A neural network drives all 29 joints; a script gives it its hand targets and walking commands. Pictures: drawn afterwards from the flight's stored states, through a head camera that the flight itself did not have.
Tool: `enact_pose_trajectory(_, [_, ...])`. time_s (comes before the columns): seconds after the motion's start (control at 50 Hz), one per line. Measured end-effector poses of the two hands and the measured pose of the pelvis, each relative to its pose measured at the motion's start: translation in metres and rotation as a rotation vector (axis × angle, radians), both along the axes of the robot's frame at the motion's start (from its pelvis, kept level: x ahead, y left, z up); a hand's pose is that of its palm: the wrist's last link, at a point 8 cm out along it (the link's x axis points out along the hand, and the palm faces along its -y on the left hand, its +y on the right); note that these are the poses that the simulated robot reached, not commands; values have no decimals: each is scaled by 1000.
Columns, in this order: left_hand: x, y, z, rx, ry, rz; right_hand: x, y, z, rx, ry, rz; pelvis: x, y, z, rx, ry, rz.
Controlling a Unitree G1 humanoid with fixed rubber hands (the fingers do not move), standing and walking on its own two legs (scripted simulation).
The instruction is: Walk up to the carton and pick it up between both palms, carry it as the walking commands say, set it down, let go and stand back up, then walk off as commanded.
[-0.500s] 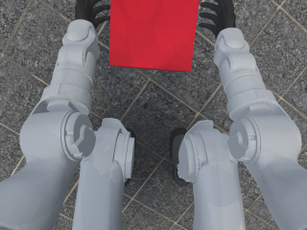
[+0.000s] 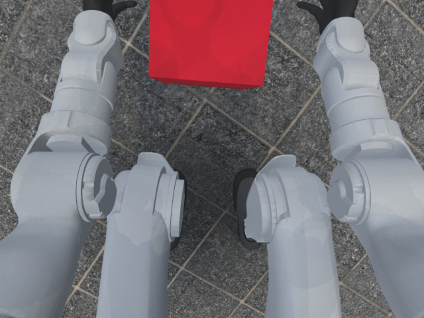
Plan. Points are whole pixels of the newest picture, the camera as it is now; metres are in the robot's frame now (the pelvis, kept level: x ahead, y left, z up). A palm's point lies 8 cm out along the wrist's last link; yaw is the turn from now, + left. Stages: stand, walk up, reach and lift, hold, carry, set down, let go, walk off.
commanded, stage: set down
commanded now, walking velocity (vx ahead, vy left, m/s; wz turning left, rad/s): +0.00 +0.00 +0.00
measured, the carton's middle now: (209, 21) +0.55 +0.02 -0.28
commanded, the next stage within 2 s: let go in 1.26 s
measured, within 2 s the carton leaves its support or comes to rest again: neither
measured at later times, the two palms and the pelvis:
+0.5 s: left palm out of the picture +0.52 +0.18 -0.04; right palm out of the picture +0.52 -0.16 -0.03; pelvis -0.02 +0.01 +0.10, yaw -1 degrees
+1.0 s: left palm out of the picture +0.54 +0.19 +0.12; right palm out of the picture +0.54 -0.16 +0.13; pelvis -0.01 +0.01 +0.23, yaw +0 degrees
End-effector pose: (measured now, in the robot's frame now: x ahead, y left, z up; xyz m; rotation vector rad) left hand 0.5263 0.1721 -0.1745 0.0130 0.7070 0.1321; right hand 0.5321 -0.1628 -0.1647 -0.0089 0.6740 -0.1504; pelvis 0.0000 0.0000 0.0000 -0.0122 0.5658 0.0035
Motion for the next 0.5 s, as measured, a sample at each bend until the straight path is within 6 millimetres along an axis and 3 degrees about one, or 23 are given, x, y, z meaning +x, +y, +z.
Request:
enact_pose_trajectory(0.12, [-6,15,25,23,-11,30,-9,-6,27,0,7,-32,-11,3,15,-10,-91,1])
enact_pose_trajectory(0.28, [1,13,92,10,-55,5,-2,2,96,-30,-32,-5,-18,7,45,-26,-126,4])
enact_pose_trajectory(0.5, [-4,11,133,8,-37,3,-9,3,136,-34,-4,9,-21,8,96,-30,-126,3])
